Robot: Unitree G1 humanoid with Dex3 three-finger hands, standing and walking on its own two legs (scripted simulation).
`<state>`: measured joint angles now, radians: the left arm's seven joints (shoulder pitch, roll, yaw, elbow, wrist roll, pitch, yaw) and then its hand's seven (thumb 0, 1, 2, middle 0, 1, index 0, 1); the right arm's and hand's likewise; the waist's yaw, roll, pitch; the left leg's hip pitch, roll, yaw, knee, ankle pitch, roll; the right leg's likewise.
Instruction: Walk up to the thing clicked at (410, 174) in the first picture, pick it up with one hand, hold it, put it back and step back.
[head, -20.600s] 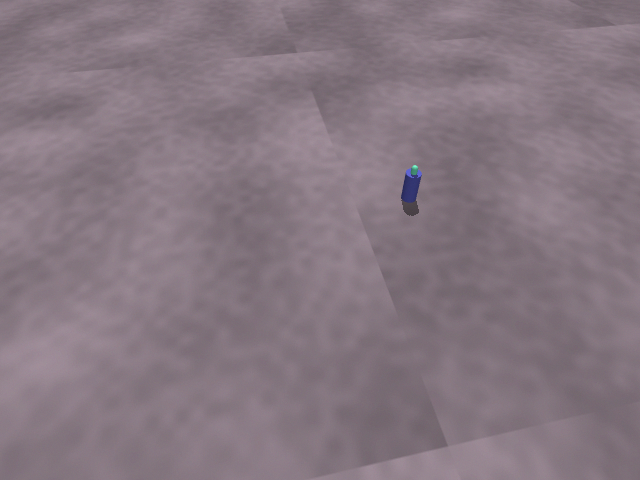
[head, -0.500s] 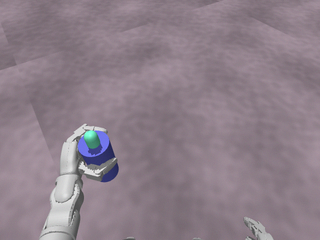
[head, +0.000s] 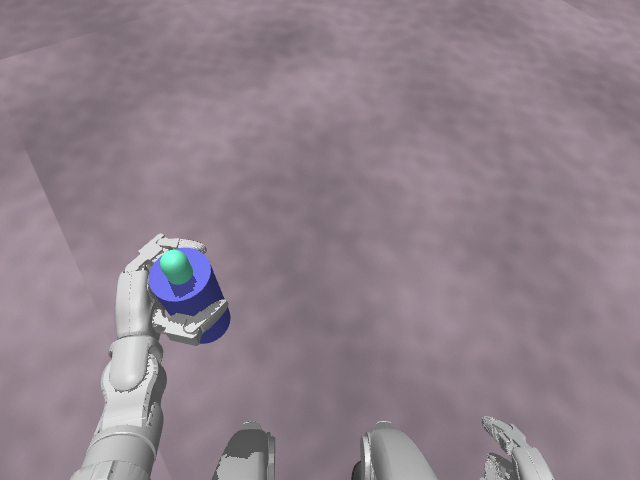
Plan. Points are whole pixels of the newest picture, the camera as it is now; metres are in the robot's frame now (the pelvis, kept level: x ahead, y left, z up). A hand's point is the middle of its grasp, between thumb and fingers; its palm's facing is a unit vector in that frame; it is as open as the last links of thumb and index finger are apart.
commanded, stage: crouch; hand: left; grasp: from the side
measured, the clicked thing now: (191, 293) +0.35 +0.17 -0.02
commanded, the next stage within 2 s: lower in 1.40 s
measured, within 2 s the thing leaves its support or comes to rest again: neither
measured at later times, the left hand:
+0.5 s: hand (212, 333) +0.37 +0.19 -0.26, palm faces +0.15 -0.99 -0.04, open 9.7 cm
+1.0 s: hand (218, 344) +0.39 +0.21 -0.41, palm faces +0.15 -0.99 -0.04, open 9.7 cm
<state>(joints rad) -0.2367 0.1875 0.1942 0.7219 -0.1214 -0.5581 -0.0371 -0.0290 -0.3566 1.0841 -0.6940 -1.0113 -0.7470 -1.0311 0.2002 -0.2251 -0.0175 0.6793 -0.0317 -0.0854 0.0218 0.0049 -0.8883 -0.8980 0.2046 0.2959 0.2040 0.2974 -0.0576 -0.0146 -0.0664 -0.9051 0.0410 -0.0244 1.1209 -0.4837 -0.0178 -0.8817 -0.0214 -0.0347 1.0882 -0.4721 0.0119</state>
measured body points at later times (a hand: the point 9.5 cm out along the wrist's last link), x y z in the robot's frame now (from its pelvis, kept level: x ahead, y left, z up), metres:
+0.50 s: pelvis -0.04 +0.00 -0.21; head +0.15 +0.02 +0.20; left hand +0.36 +0.25 -0.26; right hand +0.08 -0.27 -0.34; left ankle +0.03 +0.13 -0.66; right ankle +0.03 -0.13 -0.66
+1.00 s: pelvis -0.07 +0.00 -0.34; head +0.14 +0.05 +0.05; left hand +0.38 +0.26 -0.41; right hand +0.01 -0.28 -0.46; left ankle +0.03 +0.13 -0.66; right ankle +0.03 -0.13 -0.66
